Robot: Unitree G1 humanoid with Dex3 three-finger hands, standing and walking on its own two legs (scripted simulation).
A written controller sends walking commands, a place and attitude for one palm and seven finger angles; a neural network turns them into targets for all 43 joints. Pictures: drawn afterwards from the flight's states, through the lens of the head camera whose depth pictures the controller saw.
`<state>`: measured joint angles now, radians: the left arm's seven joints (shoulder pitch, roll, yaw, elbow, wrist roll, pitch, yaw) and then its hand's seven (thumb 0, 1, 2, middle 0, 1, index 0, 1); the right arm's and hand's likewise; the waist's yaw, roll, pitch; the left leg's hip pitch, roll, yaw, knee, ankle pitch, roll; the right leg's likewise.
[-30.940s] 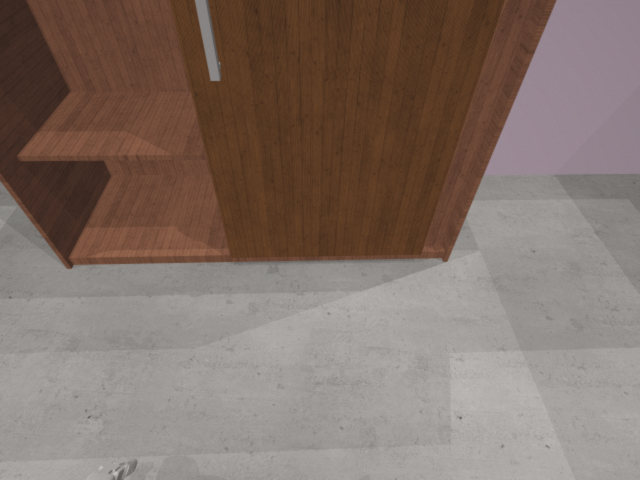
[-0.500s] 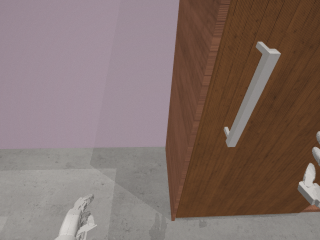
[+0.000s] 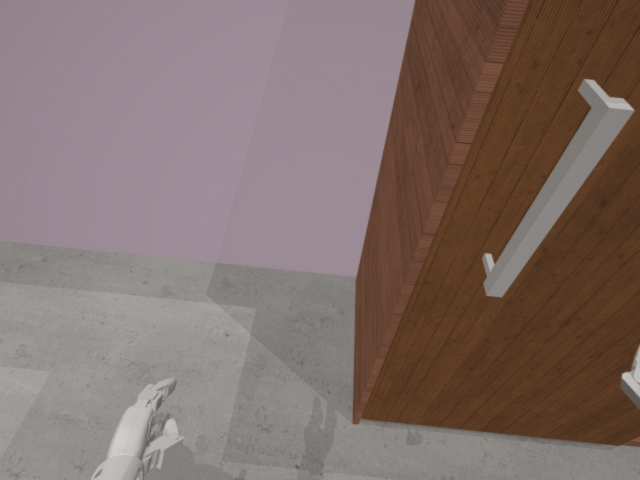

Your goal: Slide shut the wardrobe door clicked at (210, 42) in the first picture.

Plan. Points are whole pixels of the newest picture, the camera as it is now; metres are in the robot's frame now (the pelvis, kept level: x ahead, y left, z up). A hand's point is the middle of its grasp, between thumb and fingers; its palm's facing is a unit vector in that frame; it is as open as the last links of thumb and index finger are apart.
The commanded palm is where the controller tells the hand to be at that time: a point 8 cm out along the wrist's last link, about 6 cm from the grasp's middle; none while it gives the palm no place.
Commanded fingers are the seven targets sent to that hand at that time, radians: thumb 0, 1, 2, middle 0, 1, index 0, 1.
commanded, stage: step back with the hand held close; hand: right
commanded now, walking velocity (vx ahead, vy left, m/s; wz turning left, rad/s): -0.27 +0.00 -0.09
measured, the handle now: (534, 205) +0.41 -0.23 +0.18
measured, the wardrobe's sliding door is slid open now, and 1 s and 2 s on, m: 0.00 0.00 0.00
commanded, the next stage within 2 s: stop stepping back and stand still in 1.20 s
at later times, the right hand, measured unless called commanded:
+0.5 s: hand out of the picture +0.12 -0.31 +0.14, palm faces +0.53 +0.74 -0.41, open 7.4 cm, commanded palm +0.06 -0.33 +0.17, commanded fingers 0.00 -0.90 -0.90 0.20 0.30 0.20 0.30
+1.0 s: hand out of the picture +0.06 -0.28 +0.16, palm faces +0.47 +0.75 -0.46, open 7.4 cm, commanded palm +0.00 -0.31 +0.17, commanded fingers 0.00 -0.90 -0.90 0.20 0.30 0.20 0.30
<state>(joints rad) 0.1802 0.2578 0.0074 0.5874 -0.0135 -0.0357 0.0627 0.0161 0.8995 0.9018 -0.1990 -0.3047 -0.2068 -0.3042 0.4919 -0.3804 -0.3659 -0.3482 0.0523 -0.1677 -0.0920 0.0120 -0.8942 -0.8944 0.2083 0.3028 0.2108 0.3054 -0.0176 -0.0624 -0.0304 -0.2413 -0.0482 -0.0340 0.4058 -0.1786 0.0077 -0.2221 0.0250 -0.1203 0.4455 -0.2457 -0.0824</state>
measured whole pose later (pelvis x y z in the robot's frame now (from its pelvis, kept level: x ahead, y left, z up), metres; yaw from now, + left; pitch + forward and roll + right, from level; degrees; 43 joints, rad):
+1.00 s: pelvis -0.12 +0.00 -0.02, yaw -3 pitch +1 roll +4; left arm 0.21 0.21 0.01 0.58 0.02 -0.11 0.06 0.02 0.90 0.90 -0.20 -0.30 -0.21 -0.30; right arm 0.48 -0.42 -0.49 -0.54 0.00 -0.31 -0.09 0.02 -0.89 -0.89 0.22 0.30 0.22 0.31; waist -0.02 0.02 0.02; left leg -0.29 -0.09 -0.06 0.62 -0.37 0.00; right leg -0.53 -0.01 -0.08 0.65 -0.16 -0.11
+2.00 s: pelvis -0.30 -0.03 -0.01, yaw +1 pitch -1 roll +2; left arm 0.35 0.14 -0.04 0.63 0.01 -0.10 0.05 0.02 0.90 0.90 -0.20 -0.31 -0.21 -0.30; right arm 0.58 -0.49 -0.47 -0.53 0.00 -0.21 -0.14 0.01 -0.89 -0.89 0.21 0.30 0.21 0.31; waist 0.03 0.02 -0.07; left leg -0.30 -0.01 0.12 0.57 -0.42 0.04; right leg -0.26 -0.06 -0.03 0.59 -0.35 -0.02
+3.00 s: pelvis -0.25 -0.05 +0.00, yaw -1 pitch -1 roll +1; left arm 0.25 0.16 0.00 1.11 0.02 0.00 0.03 0.01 0.92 0.90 -0.20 -0.30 -0.21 -0.30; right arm 0.19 -0.16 -0.01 1.11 -0.02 0.01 -0.03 0.01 -0.93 -0.89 0.20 0.30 0.20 0.30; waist 0.01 0.00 0.04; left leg -0.21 0.02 -0.03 0.42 -0.19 -0.04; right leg -0.10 0.07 -0.05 0.40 -0.29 -0.08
